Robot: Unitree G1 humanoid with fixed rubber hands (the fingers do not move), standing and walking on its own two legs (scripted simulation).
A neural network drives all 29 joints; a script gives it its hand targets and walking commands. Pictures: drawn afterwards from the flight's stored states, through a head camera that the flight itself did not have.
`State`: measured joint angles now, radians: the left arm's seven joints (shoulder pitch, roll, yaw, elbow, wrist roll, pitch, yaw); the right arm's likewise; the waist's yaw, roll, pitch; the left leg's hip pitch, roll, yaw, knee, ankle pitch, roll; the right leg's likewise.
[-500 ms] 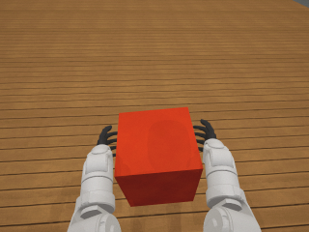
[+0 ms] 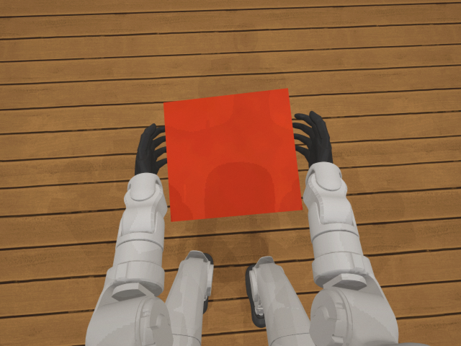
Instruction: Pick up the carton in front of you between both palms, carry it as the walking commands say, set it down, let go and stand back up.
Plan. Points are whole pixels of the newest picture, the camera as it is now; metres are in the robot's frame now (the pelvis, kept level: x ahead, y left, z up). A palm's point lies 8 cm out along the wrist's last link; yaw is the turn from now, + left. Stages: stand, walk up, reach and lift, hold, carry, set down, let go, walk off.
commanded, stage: set down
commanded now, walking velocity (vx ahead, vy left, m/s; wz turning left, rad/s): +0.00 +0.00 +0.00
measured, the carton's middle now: (234, 165) +0.42 +0.01 -0.16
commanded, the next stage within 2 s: none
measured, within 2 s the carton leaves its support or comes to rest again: rests again in 1.38 s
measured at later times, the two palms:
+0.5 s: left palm (164, 171) +0.42 +0.16 -0.22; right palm (294, 158) +0.45 -0.13 -0.21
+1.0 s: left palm (174, 173) +0.45 +0.17 -0.39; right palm (276, 161) +0.49 -0.12 -0.37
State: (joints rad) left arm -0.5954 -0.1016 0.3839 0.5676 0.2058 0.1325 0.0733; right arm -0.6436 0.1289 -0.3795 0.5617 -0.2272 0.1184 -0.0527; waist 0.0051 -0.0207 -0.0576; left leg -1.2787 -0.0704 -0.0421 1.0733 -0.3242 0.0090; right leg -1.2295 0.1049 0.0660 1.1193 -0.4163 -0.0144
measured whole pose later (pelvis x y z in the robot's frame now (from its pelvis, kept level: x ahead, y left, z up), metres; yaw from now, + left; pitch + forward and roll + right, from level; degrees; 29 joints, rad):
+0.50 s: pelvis -0.03 +0.00 -0.13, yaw -1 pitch +43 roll +0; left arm -0.88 -0.05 0.44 0.65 0.20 0.25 0.12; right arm -0.97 0.02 -0.44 0.72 -0.22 0.20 -0.05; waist 0.02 -0.02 -0.15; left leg -1.89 -0.10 -0.03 1.57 -0.43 0.00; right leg -1.84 0.14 0.06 1.62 -0.54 0.01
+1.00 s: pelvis -0.04 +0.00 -0.24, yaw -1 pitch +46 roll +1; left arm -1.15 0.07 0.43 0.71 0.13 0.27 0.15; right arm -1.26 -0.12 -0.33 0.85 -0.11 0.20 -0.11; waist 0.05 -0.03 0.06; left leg -2.24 -0.11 -0.02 1.93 -0.49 -0.04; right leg -2.20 0.18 0.02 2.00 -0.60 0.01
